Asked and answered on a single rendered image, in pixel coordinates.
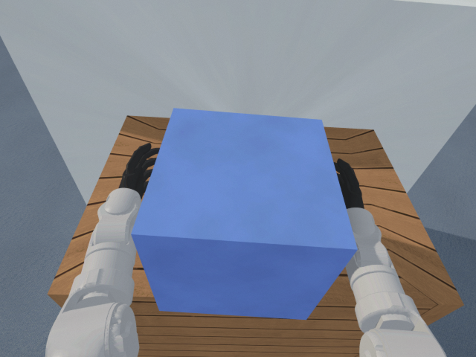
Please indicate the right robot hand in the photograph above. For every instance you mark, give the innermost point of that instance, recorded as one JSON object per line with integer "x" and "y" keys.
{"x": 349, "y": 185}

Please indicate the robot right forearm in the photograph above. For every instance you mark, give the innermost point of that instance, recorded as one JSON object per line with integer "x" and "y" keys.
{"x": 380, "y": 299}

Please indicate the pedestal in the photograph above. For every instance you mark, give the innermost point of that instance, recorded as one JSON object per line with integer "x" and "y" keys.
{"x": 332, "y": 328}

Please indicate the robot left upper arm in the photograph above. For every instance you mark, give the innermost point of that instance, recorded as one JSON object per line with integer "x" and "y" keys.
{"x": 106, "y": 330}

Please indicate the robot right upper arm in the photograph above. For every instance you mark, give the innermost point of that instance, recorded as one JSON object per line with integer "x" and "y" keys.
{"x": 398, "y": 343}

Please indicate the carton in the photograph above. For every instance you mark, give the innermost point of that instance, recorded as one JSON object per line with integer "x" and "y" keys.
{"x": 243, "y": 215}

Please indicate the robot left forearm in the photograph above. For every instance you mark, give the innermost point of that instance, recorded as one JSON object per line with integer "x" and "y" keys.
{"x": 106, "y": 276}

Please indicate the left robot hand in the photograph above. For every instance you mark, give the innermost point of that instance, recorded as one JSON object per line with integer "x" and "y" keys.
{"x": 135, "y": 175}

